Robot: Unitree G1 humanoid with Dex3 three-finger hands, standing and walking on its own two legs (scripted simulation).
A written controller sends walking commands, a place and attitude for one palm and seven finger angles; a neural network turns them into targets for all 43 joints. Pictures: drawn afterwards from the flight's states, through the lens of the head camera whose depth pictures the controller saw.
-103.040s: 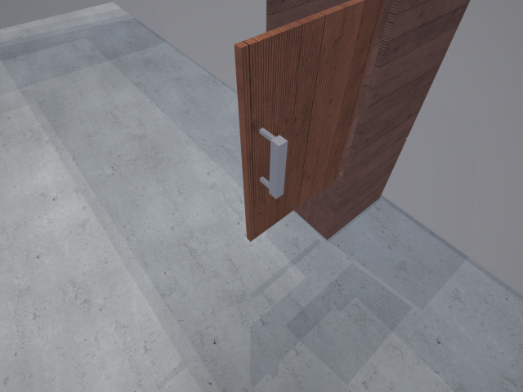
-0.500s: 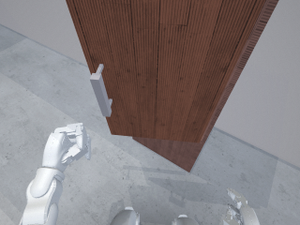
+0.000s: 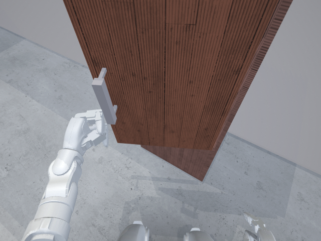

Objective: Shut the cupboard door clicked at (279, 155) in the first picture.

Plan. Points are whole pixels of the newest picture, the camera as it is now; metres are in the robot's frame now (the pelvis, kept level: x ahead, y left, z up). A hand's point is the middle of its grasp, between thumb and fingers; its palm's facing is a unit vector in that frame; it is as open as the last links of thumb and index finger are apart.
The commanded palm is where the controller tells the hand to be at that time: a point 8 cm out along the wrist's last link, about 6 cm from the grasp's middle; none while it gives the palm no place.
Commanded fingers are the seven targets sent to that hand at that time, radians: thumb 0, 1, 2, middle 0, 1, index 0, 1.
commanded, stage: bring the fist close to the handle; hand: left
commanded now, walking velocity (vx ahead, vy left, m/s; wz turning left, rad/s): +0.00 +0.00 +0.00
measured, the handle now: (107, 97) +0.48 +0.18 +0.05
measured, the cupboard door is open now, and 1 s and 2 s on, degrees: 27 24 8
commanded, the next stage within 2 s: push the door shut along its arc in 0.42 s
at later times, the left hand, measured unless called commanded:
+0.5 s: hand (103, 130) +0.37 +0.16 +0.06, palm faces -0.07 -1.00 -0.01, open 3.1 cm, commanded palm +0.35 +0.22 +0.06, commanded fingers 0.00 0.90 0.90 -1.30 -1.50 -1.30 -1.50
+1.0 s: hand (107, 115) +0.42 +0.16 +0.06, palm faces -0.18 -0.98 -0.02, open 3.2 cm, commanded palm +0.41 +0.21 +0.06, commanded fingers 0.00 0.90 0.90 -1.30 -1.50 -1.30 -1.50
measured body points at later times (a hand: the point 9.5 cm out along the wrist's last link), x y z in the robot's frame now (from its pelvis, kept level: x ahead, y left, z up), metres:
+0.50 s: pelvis -0.01 -0.01 +0.00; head +0.07 -0.01 +0.44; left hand +0.37 +0.22 +0.06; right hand +0.12 -0.27 -0.11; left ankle +0.04 +0.10 -0.66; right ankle +0.01 -0.11 -0.66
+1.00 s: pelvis -0.01 +0.00 -0.01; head +0.08 +0.00 +0.43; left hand +0.42 +0.22 +0.06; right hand +0.08 -0.26 -0.13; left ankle +0.04 +0.10 -0.66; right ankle +0.01 -0.11 -0.66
